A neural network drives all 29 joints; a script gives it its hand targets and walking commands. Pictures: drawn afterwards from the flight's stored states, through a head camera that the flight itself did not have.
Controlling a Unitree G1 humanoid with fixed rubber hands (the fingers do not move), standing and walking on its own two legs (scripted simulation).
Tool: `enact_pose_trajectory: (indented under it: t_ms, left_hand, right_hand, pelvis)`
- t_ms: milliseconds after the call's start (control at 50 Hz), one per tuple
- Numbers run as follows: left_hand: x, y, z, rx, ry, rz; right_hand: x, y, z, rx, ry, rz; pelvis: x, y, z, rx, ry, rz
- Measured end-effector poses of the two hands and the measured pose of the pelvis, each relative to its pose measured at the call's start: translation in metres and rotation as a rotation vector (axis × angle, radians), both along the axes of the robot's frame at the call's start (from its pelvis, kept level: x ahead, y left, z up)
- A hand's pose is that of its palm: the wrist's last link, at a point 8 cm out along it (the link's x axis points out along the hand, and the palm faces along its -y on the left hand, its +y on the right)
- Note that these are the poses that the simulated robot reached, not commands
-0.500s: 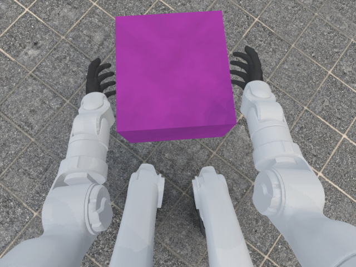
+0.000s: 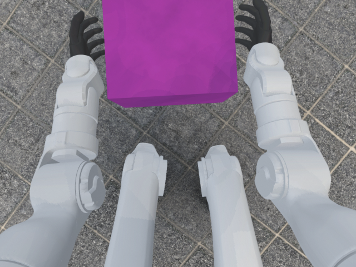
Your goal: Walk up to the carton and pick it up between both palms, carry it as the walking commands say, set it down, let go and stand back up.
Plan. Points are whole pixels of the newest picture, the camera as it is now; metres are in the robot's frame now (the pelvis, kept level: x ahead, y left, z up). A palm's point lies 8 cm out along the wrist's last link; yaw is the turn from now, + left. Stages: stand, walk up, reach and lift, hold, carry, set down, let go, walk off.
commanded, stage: set down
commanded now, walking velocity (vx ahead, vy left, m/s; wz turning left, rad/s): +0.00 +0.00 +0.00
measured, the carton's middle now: (169, 39) +0.55 +0.04 -0.22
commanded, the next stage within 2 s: none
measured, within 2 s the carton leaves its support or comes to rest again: rests again in 1.46 s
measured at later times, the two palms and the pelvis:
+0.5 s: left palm (93, 71) +0.48 +0.22 -0.23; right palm (233, 50) +0.53 -0.11 -0.22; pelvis -0.03 +0.01 -0.06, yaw +0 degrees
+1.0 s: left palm (108, 65) +0.50 +0.20 -0.27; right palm (243, 52) +0.54 -0.15 -0.26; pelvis -0.02 +0.00 -0.09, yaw -3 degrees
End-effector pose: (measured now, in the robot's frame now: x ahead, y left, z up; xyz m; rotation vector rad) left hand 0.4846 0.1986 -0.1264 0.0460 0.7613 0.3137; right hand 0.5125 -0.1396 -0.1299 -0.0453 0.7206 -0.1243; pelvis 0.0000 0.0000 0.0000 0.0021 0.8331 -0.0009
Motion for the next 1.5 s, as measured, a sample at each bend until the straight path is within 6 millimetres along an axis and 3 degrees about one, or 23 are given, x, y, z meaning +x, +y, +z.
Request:
enact_pose_trajectory:
  t_ms: [200,260,380,500,620,800,900,1020,1200,1500]
  left_hand:
    - [0.002,-0.010,-0.056,0.006,-0.012,-0.014]
    - [0.001,-0.005,-0.077,0.009,-0.036,-0.010]
    - [-0.006,0.015,-0.106,0.008,0.035,0.008]
    - [-0.004,0.023,-0.106,0.019,0.067,0.007]
    - [0.019,0.015,-0.107,0.011,0.038,-0.038]
    - [0.025,-0.007,-0.134,-0.011,0.075,-0.116]
    - [0.021,-0.006,-0.141,-0.043,0.071,-0.104]
    - [0.016,0.002,-0.142,-0.031,0.066,-0.080]
    - [0.009,0.018,-0.141,-0.028,0.092,-0.085]
    - [0.015,0.015,-0.140,-0.015,0.119,-0.111]
  right_hand:
    - [0.002,-0.009,-0.052,-0.005,-0.013,-0.024]
    - [0.002,-0.004,-0.073,0.006,-0.037,-0.022]
    - [0.007,0.015,-0.100,0.004,0.030,0.028]
    - [0.017,0.025,-0.095,-0.032,0.049,0.058]
    - [0.026,0.013,-0.093,-0.007,0.023,0.031]
    - [0.014,-0.019,-0.131,0.028,0.051,0.021]
    - [0.012,-0.016,-0.136,0.010,0.073,0.058]
    - [0.025,-0.006,-0.131,-0.016,0.082,0.084]
    - [0.023,0.008,-0.136,0.001,0.091,0.098]
    - [0.023,0.003,-0.137,0.022,0.096,0.101]
  pelvis:
    - [-0.018,0.003,-0.018,0.001,-0.173,-0.029]
    - [-0.030,0.004,-0.023,0.006,-0.295,-0.034]
    - [-0.032,0.005,-0.051,0.010,-0.292,-0.029]
    - [-0.027,0.010,-0.055,0.000,-0.317,-0.002]
    - [-0.024,0.015,-0.059,-0.023,-0.311,-0.004]
    - [-0.019,0.019,-0.075,-0.008,-0.304,-0.034]
    - [-0.017,0.008,-0.083,0.016,-0.316,-0.056]
    - [-0.017,0.001,-0.087,0.020,-0.322,-0.069]
    - [-0.014,0.006,-0.086,0.015,-0.291,-0.051]
    - [-0.007,0.015,-0.088,0.010,-0.230,-0.034]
